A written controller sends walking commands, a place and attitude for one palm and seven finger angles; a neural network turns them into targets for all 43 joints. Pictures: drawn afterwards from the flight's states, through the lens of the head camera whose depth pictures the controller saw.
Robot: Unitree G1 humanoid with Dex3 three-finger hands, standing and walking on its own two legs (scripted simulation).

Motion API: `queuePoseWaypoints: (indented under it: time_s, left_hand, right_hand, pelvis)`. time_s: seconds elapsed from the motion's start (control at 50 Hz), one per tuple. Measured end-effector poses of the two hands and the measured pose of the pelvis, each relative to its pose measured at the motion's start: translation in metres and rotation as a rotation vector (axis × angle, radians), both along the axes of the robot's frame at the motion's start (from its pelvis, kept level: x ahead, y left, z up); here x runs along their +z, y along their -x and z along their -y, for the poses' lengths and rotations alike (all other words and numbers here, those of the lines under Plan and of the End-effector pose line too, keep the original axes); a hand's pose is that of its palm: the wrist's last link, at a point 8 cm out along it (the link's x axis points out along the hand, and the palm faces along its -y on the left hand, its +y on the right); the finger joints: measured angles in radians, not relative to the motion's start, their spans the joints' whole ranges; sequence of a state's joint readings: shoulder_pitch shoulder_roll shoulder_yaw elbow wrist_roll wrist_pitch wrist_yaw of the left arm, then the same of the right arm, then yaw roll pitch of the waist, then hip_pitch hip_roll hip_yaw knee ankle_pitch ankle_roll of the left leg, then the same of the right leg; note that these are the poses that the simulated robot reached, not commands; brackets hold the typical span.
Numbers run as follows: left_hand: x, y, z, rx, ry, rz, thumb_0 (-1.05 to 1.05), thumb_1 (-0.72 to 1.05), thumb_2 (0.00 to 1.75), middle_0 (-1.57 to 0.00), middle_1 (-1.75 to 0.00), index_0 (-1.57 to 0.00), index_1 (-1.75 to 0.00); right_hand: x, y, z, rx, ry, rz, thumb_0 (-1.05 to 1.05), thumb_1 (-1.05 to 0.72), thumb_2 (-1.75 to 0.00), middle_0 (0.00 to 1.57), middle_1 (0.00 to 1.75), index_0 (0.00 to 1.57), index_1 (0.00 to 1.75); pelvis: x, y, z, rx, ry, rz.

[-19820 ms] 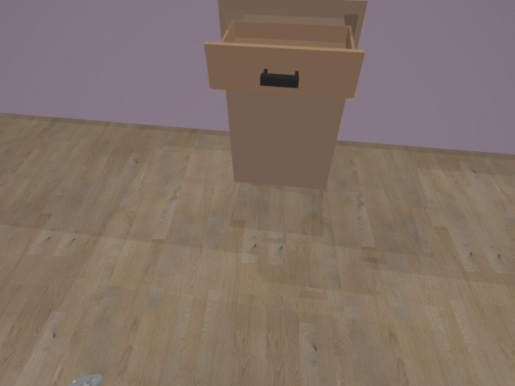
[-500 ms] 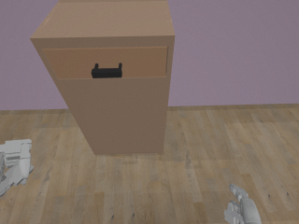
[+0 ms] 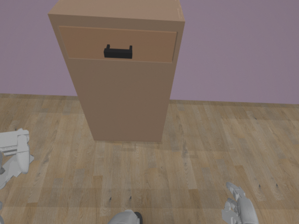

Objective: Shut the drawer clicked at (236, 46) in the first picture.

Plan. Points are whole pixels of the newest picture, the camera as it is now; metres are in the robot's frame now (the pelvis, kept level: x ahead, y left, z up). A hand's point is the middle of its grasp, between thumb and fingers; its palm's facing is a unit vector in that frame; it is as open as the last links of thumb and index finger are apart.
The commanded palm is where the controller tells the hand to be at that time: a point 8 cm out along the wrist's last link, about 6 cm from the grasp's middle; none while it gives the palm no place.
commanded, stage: step back with the hand held close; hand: left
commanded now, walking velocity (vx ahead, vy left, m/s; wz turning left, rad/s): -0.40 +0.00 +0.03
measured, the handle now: (119, 50) +0.73 +0.18 +0.05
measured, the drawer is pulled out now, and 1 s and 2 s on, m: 0.00 0.00 0.00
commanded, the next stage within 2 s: stop stepping back and stand still in 0.30 s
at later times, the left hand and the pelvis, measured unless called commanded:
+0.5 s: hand out of the picture +0.09 +0.24 +0.19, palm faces +0.22 -0.87 -0.44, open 3.3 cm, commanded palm +0.01 +0.29 +0.19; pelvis -0.14 +0.02 +0.01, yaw -5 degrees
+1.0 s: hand out of the picture -0.09 +0.24 +0.20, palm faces +0.20 -0.83 -0.53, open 3.3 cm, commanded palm -0.13 +0.31 +0.19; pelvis -0.29 +0.05 +0.00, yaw -6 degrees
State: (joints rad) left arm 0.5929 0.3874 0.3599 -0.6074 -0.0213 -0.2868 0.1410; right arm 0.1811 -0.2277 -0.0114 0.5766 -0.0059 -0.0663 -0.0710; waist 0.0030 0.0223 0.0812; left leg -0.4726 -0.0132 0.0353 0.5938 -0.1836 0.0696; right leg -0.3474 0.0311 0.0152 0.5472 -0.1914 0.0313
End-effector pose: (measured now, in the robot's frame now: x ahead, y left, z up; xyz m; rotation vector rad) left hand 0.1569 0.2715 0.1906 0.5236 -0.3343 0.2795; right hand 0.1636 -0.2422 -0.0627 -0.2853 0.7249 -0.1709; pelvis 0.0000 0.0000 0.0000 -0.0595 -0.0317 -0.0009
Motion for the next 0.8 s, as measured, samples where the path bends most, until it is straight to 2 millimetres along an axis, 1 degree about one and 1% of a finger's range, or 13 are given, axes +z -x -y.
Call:
queuePoseWaypoints:
  time_s: [0.08, 0.16, 0.26, 0.34, 0.38, 0.44, 0.48, 0.54, 0.6, 0.66, 0.7, 0.74, 0.8]
  left_hand:
    - [0.010, 0.009, -0.011, -0.007, -0.066, 0.029, 0.02, 0.88, 0.90, -1.41, -1.60, -1.41, -1.60]
    - [0.022, 0.035, -0.020, 0.015, -0.075, 0.050, 0.02, 0.89, 0.90, -1.40, -1.60, -1.41, -1.60]
    - [0.015, 0.066, -0.013, -0.011, -0.050, 0.046, 0.02, 0.89, 0.90, -1.40, -1.60, -1.41, -1.60]
    - [0.011, 0.071, -0.009, -0.077, 0.018, 0.074, 0.02, 0.89, 0.90, -1.41, -1.60, -1.41, -1.60]
    - [0.009, 0.071, -0.011, -0.112, 0.030, 0.087, 0.02, 0.89, 0.90, -1.41, -1.60, -1.41, -1.60]
    - [0.008, 0.078, -0.015, -0.143, 0.022, 0.062, 0.02, 0.89, 0.90, -1.41, -1.60, -1.41, -1.60]
    - [0.010, 0.092, -0.018, -0.147, 0.006, 0.029, 0.02, 0.89, 0.90, -1.41, -1.60, -1.41, -1.60]
    - [0.015, 0.126, -0.020, -0.137, -0.029, -0.020, 0.02, 0.89, 0.90, -1.40, -1.60, -1.41, -1.60]
    - [0.019, 0.167, -0.020, -0.137, -0.066, -0.022, 0.02, 0.89, 0.90, -1.40, -1.60, -1.41, -1.60]
    - [0.022, 0.192, -0.031, -0.102, -0.012, 0.036, 0.02, 0.88, 0.90, -1.41, -1.60, -1.41, -1.60]
    - [0.018, 0.196, -0.043, -0.061, 0.047, 0.082, 0.01, 0.88, 0.90, -1.41, -1.60, -1.41, -1.60]
    - [0.011, 0.192, -0.053, -0.044, 0.097, 0.135, 0.01, 0.88, 0.90, -1.41, -1.60, -1.41, -1.60]
    - [0.006, 0.187, -0.053, -0.077, 0.080, 0.161, 0.02, 0.89, 0.90, -1.41, -1.60, -1.41, -1.60]
  right_hand:
    - [0.003, 0.022, -0.004, -0.013, 0.009, 0.002, 0.01, -0.90, -0.90, 0.20, 0.30, 0.20, 0.30]
    - [0.007, 0.039, -0.012, 0.005, -0.018, -0.001, 0.01, -0.90, -0.90, 0.20, 0.30, 0.20, 0.30]
    - [-0.002, 0.056, -0.021, 0.040, -0.042, 0.015, 0.01, -0.90, -0.90, 0.20, 0.30, 0.20, 0.30]
    - [-0.001, 0.083, -0.028, 0.003, -0.030, 0.000, 0.01, -0.90, -0.90, 0.21, 0.30, 0.20, 0.30]
    - [0.003, 0.097, -0.030, -0.019, -0.022, 0.019, 0.01, -0.90, -0.90, 0.21, 0.30, 0.21, 0.30]
    - [0.013, 0.121, -0.033, -0.024, -0.019, 0.056, 0.01, -0.90, -0.90, 0.21, 0.30, 0.20, 0.30]
    - [0.020, 0.141, -0.034, -0.037, -0.026, 0.071, 0.01, -0.90, -0.90, 0.21, 0.30, 0.21, 0.30]
    - [0.025, 0.170, -0.033, -0.051, -0.031, 0.076, 0.01, -0.90, -0.90, 0.21, 0.30, 0.20, 0.30]
    - [0.017, 0.200, -0.028, -0.058, -0.011, 0.042, 0.01, -0.90, -0.90, 0.21, 0.30, 0.21, 0.30]
    - [0.011, 0.234, -0.027, -0.108, 0.014, -0.032, 0.01, -0.90, -0.90, 0.21, 0.30, 0.21, 0.30]
    - [0.012, 0.255, -0.028, -0.139, 0.033, -0.045, 0.01, -0.90, -0.90, 0.21, 0.30, 0.20, 0.30]
    - [0.009, 0.272, -0.029, -0.152, 0.060, -0.008, 0.01, -0.90, -0.90, 0.21, 0.30, 0.20, 0.30]
    - [0.002, 0.298, -0.037, -0.178, 0.030, 0.028, 0.01, -0.90, -0.90, 0.20, 0.30, 0.20, 0.30]
  pelvis:
    - [0.003, 0.017, -0.003, 0.029, 0.040, -0.006]
    - [0.007, 0.031, -0.002, 0.028, 0.046, -0.041]
    - [0.000, 0.062, -0.005, -0.049, 0.011, -0.062]
    - [0.002, 0.075, -0.015, -0.072, 0.008, -0.025]
    - [0.001, 0.089, -0.019, -0.070, -0.002, -0.014]
    - [0.005, 0.115, -0.023, -0.079, 0.007, -0.004]
    - [0.008, 0.130, -0.024, -0.083, 0.017, -0.003]
    - [0.011, 0.152, -0.026, -0.075, 0.015, -0.012]
    - [0.005, 0.177, -0.031, -0.092, -0.014, -0.007]
    - [0.008, 0.191, -0.040, -0.126, -0.028, 0.004]
    - [0.009, 0.199, -0.046, -0.151, -0.036, 0.002]
    - [0.000, 0.210, -0.055, -0.160, -0.012, -0.004]
    - [-0.009, 0.238, -0.059, -0.136, -0.030, 0.024]
